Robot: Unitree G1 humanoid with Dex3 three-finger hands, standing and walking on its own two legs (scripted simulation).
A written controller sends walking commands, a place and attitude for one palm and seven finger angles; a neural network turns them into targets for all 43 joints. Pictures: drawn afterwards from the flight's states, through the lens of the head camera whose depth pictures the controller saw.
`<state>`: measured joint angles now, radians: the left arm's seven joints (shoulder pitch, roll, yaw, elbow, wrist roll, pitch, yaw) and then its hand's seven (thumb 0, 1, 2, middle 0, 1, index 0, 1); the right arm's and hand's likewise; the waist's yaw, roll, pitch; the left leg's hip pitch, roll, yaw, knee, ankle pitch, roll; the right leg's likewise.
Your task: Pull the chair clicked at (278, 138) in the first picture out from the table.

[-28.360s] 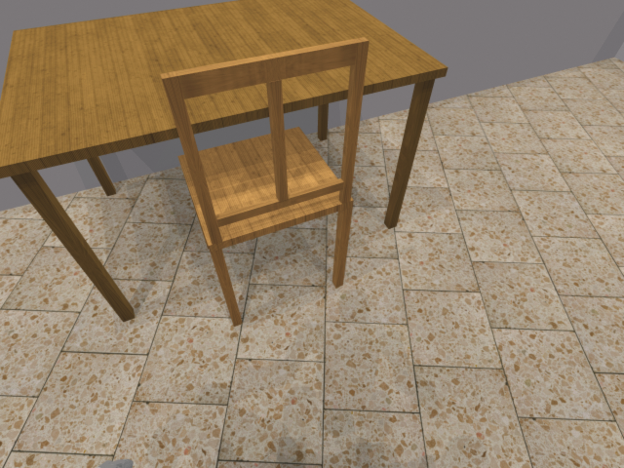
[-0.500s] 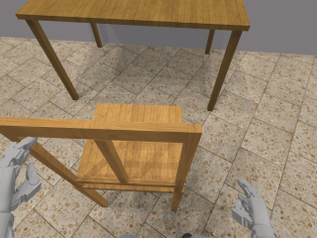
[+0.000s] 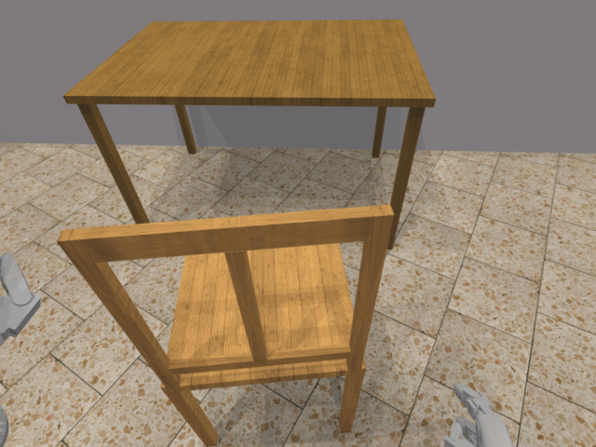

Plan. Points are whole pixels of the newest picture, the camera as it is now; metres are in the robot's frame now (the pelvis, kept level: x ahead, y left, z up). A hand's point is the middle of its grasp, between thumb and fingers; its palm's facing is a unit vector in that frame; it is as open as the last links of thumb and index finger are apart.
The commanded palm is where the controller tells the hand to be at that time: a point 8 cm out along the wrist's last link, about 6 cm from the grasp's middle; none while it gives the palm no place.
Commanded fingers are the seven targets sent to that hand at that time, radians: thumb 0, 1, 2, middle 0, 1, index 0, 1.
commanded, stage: step back with the hand held close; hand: left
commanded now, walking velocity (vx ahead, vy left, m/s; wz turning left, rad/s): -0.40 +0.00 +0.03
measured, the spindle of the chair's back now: (249, 311) +0.35 +0.11 -0.05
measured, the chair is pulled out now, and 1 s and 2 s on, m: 0.61 0.61 0.61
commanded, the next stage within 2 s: stop stepping back and stand still in 0.40 s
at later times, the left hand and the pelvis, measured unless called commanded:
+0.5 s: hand out of the picture +0.11 +0.29 +0.17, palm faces +0.45 -0.74 -0.50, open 7.4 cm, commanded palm +0.05 +0.32 +0.19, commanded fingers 0.00 0.90 0.90 -0.20 -0.30 -0.20 -0.30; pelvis -0.09 +0.02 +0.00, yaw +1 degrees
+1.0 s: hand out of the picture +0.02 +0.30 +0.17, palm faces +0.47 -0.78 -0.41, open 7.4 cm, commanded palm -0.04 +0.33 +0.19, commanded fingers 0.00 0.90 0.90 -0.20 -0.30 -0.20 -0.30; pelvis -0.18 +0.03 +0.01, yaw +0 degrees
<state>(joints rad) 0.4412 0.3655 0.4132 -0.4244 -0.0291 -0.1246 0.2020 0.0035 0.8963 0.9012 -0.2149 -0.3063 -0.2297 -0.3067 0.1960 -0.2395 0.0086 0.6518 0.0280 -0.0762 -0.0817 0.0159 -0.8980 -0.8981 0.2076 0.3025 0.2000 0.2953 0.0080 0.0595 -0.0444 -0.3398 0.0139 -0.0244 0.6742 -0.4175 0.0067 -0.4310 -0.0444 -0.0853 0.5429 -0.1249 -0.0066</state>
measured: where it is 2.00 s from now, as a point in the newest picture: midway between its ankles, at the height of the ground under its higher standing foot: outside the picture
